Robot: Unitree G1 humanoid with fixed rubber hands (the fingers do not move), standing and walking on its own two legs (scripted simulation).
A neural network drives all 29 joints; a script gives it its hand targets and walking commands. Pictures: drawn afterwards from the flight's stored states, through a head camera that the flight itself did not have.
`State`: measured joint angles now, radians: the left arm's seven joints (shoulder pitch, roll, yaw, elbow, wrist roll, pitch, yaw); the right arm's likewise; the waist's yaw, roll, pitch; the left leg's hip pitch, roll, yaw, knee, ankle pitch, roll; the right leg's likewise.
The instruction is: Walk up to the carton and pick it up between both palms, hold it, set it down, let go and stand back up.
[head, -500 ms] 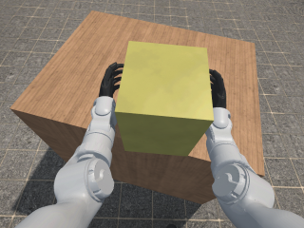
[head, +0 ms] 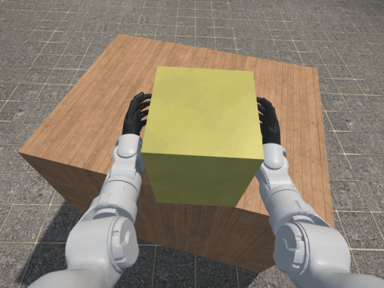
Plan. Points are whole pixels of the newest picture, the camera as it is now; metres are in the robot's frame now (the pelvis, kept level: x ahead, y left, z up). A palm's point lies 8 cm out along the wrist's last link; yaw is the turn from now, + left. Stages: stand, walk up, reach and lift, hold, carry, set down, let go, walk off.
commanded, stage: reach and lift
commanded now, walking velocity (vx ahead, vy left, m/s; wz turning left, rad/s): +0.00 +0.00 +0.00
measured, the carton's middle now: (200, 143) +0.42 +0.01 +0.04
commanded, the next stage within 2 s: hold in 1.84 s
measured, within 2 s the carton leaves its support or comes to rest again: neither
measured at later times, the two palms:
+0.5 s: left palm (127, 109) +0.38 +0.14 +0.18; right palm (298, 127) +0.36 -0.15 +0.17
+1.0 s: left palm (121, 114) +0.36 +0.15 +0.19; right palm (295, 130) +0.35 -0.14 +0.17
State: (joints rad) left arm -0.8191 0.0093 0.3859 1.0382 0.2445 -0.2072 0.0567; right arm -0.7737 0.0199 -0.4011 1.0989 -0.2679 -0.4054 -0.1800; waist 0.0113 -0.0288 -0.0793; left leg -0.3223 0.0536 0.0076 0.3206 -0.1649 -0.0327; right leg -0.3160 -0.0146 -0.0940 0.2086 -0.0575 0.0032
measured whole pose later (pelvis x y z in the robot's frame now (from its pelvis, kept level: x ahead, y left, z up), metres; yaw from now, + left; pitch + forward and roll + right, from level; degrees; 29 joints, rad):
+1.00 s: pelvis -0.03 +0.00 +0.00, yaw +2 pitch -8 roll -1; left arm -0.75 -0.03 0.31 0.36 0.32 0.52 -0.01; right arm -0.74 0.01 -0.17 0.69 0.05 0.10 -0.17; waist -0.09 -0.06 0.08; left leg -0.04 0.04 -0.03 0.34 -0.17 -0.03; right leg -0.02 -0.03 -0.13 0.24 -0.08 0.01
